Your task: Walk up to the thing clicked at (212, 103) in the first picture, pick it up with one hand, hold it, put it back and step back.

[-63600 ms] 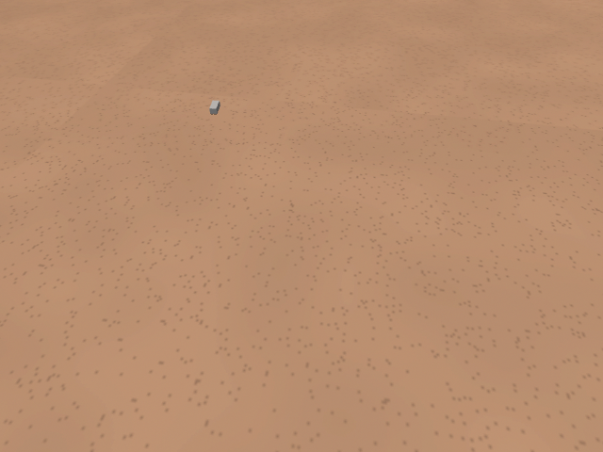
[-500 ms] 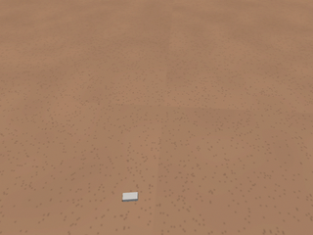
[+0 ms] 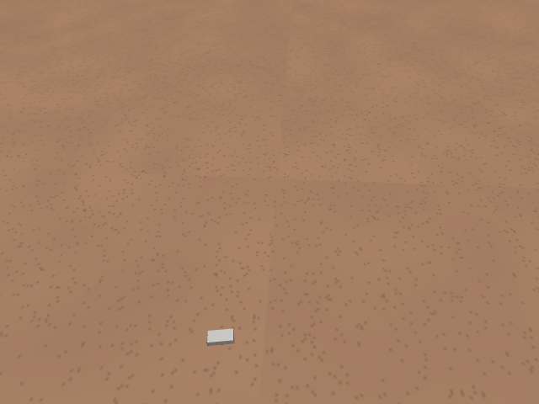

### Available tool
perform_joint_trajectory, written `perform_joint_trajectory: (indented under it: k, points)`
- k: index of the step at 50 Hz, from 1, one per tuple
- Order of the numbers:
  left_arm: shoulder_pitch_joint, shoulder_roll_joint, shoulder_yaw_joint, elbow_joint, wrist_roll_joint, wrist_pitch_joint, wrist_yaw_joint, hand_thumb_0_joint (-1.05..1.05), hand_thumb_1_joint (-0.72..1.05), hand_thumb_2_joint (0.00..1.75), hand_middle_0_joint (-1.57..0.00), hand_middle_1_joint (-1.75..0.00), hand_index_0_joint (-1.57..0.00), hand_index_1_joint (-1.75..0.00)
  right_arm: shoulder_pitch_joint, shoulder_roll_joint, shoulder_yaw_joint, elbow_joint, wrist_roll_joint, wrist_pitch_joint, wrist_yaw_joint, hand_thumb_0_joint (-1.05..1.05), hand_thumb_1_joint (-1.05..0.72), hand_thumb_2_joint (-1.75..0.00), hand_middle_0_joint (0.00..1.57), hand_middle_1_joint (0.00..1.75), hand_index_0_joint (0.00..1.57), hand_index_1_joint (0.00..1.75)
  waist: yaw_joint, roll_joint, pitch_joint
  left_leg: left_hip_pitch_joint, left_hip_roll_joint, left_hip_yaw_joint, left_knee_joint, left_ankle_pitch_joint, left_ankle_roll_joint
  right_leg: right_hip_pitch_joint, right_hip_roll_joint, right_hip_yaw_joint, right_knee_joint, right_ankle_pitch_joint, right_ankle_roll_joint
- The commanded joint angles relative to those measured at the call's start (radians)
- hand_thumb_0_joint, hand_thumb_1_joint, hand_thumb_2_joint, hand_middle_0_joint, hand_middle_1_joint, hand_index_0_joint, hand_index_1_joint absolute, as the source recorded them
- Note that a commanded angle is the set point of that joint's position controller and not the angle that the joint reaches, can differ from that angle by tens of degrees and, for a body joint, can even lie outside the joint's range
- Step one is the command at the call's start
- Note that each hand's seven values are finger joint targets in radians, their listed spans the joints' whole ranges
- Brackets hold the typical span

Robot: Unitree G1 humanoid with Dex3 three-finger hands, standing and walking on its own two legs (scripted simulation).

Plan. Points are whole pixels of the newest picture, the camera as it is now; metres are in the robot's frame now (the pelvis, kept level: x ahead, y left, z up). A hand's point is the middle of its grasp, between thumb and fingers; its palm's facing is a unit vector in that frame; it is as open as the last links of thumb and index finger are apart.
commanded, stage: stand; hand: left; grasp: from above
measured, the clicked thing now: (221, 337) +0.49 +0.22 -0.76
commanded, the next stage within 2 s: step back in 0.86 s
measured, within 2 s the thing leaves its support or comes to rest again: neither
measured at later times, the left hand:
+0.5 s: hand out of the picture +0.09 +0.25 -0.16, palm faces +0.00 -0.94 -0.34, open 7.4 cm
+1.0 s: hand out of the picture +0.08 +0.26 -0.16, palm faces -0.01 -0.93 -0.37, open 7.4 cm
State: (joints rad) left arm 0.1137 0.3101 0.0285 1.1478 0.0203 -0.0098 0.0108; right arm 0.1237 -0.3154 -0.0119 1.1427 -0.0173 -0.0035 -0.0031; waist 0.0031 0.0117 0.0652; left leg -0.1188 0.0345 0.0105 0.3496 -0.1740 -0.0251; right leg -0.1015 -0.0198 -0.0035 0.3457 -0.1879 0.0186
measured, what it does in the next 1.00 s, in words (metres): stands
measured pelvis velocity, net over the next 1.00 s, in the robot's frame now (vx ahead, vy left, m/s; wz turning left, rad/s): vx -0.01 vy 0.00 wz -0.01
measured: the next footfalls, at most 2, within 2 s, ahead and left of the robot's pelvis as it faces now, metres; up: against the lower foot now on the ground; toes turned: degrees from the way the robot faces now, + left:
right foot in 1.56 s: -0.13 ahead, -0.11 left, +0.00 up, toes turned -3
left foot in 1.88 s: -0.17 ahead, +0.13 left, +0.00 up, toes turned -4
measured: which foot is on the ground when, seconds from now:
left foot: down 0.00-1.00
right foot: down 0.00-1.00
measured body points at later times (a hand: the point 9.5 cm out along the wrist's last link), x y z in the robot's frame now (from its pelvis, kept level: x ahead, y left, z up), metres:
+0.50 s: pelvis +0.01 +0.00 +0.00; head +0.01 +0.00 +0.45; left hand +0.09 +0.30 -0.13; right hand +0.08 -0.29 -0.14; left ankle +0.01 +0.13 -0.75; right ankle +0.00 -0.13 -0.75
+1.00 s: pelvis -0.01 +0.00 -0.01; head +0.03 +0.00 +0.44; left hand +0.08 +0.31 -0.14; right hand +0.08 -0.31 -0.14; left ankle +0.01 +0.13 -0.75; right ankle +0.00 -0.13 -0.75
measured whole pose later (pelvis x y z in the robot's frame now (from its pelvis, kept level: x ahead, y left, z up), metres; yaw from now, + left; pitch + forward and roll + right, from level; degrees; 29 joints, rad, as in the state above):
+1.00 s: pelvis -0.01 +0.00 -0.01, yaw -1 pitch -2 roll -1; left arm 0.10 0.36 0.05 1.05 0.00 0.01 0.01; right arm 0.07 -0.36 -0.03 1.07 0.00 0.03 0.01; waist 0.00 0.01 0.12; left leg -0.24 0.05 0.02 0.49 -0.23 -0.02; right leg -0.21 0.00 0.01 0.46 -0.22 0.01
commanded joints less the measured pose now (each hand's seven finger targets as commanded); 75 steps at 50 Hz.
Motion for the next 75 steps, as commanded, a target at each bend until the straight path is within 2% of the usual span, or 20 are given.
perform_joint_trajectory:
  k: [1,4,8,15,40,42,43,46,49,52,54,56,57,58,59,60,63,67,70,75]
  points:
    - [-0.036,0.206,0.032,-0.059,-0.003,-0.015,0.010,0.00,0.90,0.90,-0.20,-0.30,-0.20,-0.30,-0.032,-0.196,-0.037,-0.052,-0.001,-0.021,-0.015,0.00,-0.90,-0.90,0.20,0.30,0.20,0.30,-0.004,-0.023,-0.051,0.006,0.086,-0.081,-0.066,0.051,0.034,-0.026,-0.100,0.078,-0.077,0.042,-0.030]
    - [-0.046,0.215,0.034,-0.062,-0.003,-0.016,0.009,0.00,0.90,0.90,-0.20,-0.30,-0.20,-0.30,-0.031,-0.199,-0.038,-0.050,-0.002,-0.021,-0.013,0.00,-0.90,-0.90,0.20,0.30,0.20,0.30,-0.007,-0.017,-0.057,0.002,0.088,-0.080,-0.069,0.065,0.033,-0.019,-0.102,0.079,-0.074,0.052,-0.032]
    - [-0.050,0.209,0.033,-0.068,-0.006,-0.020,0.011,0.00,0.90,0.90,-0.20,-0.30,-0.20,-0.30,-0.043,-0.210,-0.042,-0.057,-0.001,-0.027,-0.014,0.00,-0.90,-0.90,0.20,0.30,0.20,0.30,-0.007,-0.007,-0.112,0.042,0.097,-0.074,-0.040,0.199,0.034,0.020,-0.109,0.071,-0.044,0.213,-0.032]
    - [-0.050,0.212,0.029,-0.067,-0.008,-0.015,0.007,0.00,0.90,0.90,-0.20,-0.30,-0.20,-0.30,-0.050,-0.214,-0.039,-0.047,0.000,-0.024,-0.014,0.00,-0.90,-0.90,0.20,0.30,0.20,0.30,-0.003,-0.002,-0.076,0.030,0.095,-0.073,-0.071,0.105,0.031,-0.008,-0.104,0.077,-0.071,0.108,-0.031]
    - [-0.041,0.226,0.024,-0.072,-0.006,-0.019,0.004,0.00,0.90,0.90,-0.20,-0.30,-0.20,-0.30,-0.056,-0.217,-0.038,-0.050,0.001,-0.023,-0.008,0.00,-0.90,-0.90,0.20,0.30,0.20,0.30,-0.005,-0.024,-0.073,0.042,0.098,-0.075,-0.074,0.105,0.031,-0.029,-0.104,0.080,-0.075,0.105,-0.035]
    - [-0.043,0.231,0.025,-0.075,-0.009,-0.021,0.004,0.00,0.90,0.90,-0.20,-0.30,-0.20,-0.30,-0.044,-0.221,-0.038,-0.049,0.002,-0.024,-0.008,0.00,-0.90,-0.90,0.20,0.30,0.20,0.30,-0.008,-0.012,-0.084,0.038,0.098,-0.071,-0.073,0.115,0.032,-0.013,-0.106,0.083,-0.071,0.131,-0.034]
    - [-0.030,0.311,0.066,-0.103,-0.027,-0.009,0.009,0.00,0.90,0.90,-0.20,-0.30,-0.20,-0.30,-0.088,-0.268,-0.052,-0.076,0.006,-0.007,-0.005,0.00,-0.90,-0.90,0.20,0.30,0.20,0.30,-0.001,-0.023,0.019,-0.033,0.081,-0.084,0.030,0.244,0.047,-0.100,-0.091,0.102,0.013,0.312,-0.038]
    - [-0.011,0.303,0.073,-0.149,-0.029,-0.001,0.016,0.00,0.90,0.90,-0.20,-0.30,-0.20,-0.30,-0.050,-0.254,-0.059,-0.108,0.021,0.008,-0.006,0.00,-0.90,-0.90,0.20,0.30,0.20,0.30,-0.014,-0.043,-0.109,-0.012,0.064,-0.046,0.145,0.284,0.058,-0.064,-0.111,0.106,0.068,0.396,-0.089]
    - [-0.035,0.321,0.080,-0.204,-0.022,0.008,0.015,0.00,0.90,0.90,-0.20,-0.30,-0.20,-0.30,-0.042,-0.248,-0.065,-0.142,0.020,0.022,-0.003,0.00,-0.90,-0.90,0.20,0.30,0.20,0.30,-0.015,-0.082,-0.161,-0.030,0.010,-0.021,0.260,0.173,0.053,-0.097,-0.171,0.177,0.073,0.407,-0.149]
    - [-0.086,0.345,0.086,-0.254,-0.008,0.023,0.018,0.00,0.90,0.90,-0.20,-0.30,-0.20,-0.30,-0.006,-0.241,-0.077,-0.164,0.013,0.037,0.001,0.00,-0.90,-0.90,0.20,0.30,0.20,0.30,-0.022,-0.173,-0.139,-0.057,-0.054,-0.006,0.410,-0.095,0.053,-0.198,-0.247,0.237,0.062,0.342,-0.223]
    - [-0.135,0.352,0.087,-0.291,0.003,0.030,0.015,0.00,0.90,0.90,-0.20,-0.30,-0.20,-0.30,0.061,-0.230,-0.085,-0.170,0.009,0.044,0.008,0.00,-0.90,-0.90,0.20,0.30,0.20,0.30,-0.049,-0.224,-0.117,-0.035,-0.063,-0.024,0.455,-0.235,0.069,-0.293,-0.270,0.234,0.090,0.277,-0.240]
    - [-0.150,0.321,0.083,-0.315,0.002,0.037,0.015,0.00,0.90,0.90,-0.20,-0.30,-0.20,-0.30,0.089,-0.246,-0.089,-0.176,0.006,0.036,0.010,0.00,-0.90,-0.90,0.20,0.30,0.20,0.30,-0.056,-0.149,-0.105,-0.054,-0.010,-0.060,0.313,0.003,0.085,-0.280,-0.183,0.162,0.210,0.193,-0.174]
    - [-0.126,0.280,0.075,-0.323,-0.006,0.042,0.015,0.00,0.90,0.90,-0.20,-0.30,-0.20,-0.30,0.081,-0.293,-0.097,-0.189,-0.004,0.026,0.006,0.00,-0.90,-0.90,0.20,0.30,0.20,0.30,-0.051,0.017,-0.098,-0.090,0.128,-0.199,0.116,0.233,0.134,-0.267,-0.051,0.087,0.387,0.063,-0.101]
    - [-0.110,0.229,0.066,-0.331,-0.010,0.050,0.021,0.00,0.90,0.90,-0.20,-0.30,-0.20,-0.30,0.063,-0.365,-0.113,-0.199,-0.014,0.014,0.006,0.00,-0.90,-0.90,0.20,0.30,0.20,0.30,-0.038,0.185,-0.079,-0.032,0.268,-0.399,0.011,0.465,0.191,-0.389,0.118,0.068,0.566,-0.329,-0.059]
    - [-0.084,0.238,0.076,-0.324,-0.002,0.055,0.033,0.00,0.90,0.90,-0.20,-0.30,-0.20,-0.30,0.063,-0.414,-0.125,-0.221,-0.020,0.007,0.001,0.00,-0.90,-0.90,0.20,0.30,0.20,0.30,-0.046,0.198,-0.116,-0.042,0.340,-0.494,0.013,0.518,0.243,-0.387,0.141,0.182,0.703,-0.474,-0.051]
    - [-0.073,0.255,0.075,-0.308,-0.001,0.060,0.039,0.00,0.90,0.90,-0.20,-0.30,-0.20,-0.30,0.032,-0.392,-0.125,-0.229,-0.017,0.005,-0.007,0.00,-0.90,-0.90,0.20,0.30,0.20,0.30,-0.038,0.155,-0.126,-0.054,0.342,-0.466,0.013,0.505,0.263,-0.386,0.139,0.221,0.813,-0.457,-0.056]
    - [0.025,0.259,0.077,-0.296,-0.015,0.063,0.031,0.00,0.90,0.90,-0.20,-0.30,-0.20,-0.30,-0.062,-0.318,-0.107,-0.276,-0.019,-0.002,-0.027,0.00,-0.90,-0.90,0.20,0.30,0.20,0.30,0.031,0.138,-0.116,-0.008,0.227,-0.270,0.077,0.460,0.222,-0.425,0.122,0.225,0.898,-0.326,-0.043]
    - [0.017,0.264,0.096,-0.330,-0.005,0.056,0.020,0.00,0.90,0.90,-0.20,-0.30,-0.20,-0.30,0.007,-0.294,-0.105,-0.301,-0.010,-0.002,-0.033,0.00,-0.90,-0.90,0.20,0.30,0.20,0.30,-0.014,0.090,-0.115,0.050,0.236,-0.244,0.107,0.475,0.267,-0.407,0.105,0.190,0.853,-0.323,0.011]
    - [0.001,0.256,0.098,-0.363,-0.005,0.052,0.012,0.00,0.90,0.90,-0.20,-0.30,-0.20,-0.30,0.046,-0.314,-0.109,-0.310,-0.011,-0.001,-0.031,0.00,-0.90,-0.90,0.20,0.30,0.20,0.30,-0.046,0.115,-0.121,0.085,0.239,-0.240,0.114,0.437,0.275,-0.381,0.088,0.150,0.697,-0.344,0.018]
    - [0.109,0.239,0.104,-0.333,-0.002,0.043,0.002,0.00,0.90,0.90,-0.20,-0.30,-0.20,-0.30,0.004,-0.335,-0.109,-0.341,-0.012,0.014,-0.023,0.00,-0.90,-0.90,0.20,0.30,0.20,0.30,-0.016,0.171,-0.182,0.008,0.229,-0.217,0.145,0.287,0.233,-0.193,0.043,0.049,0.330,-0.249,-0.007]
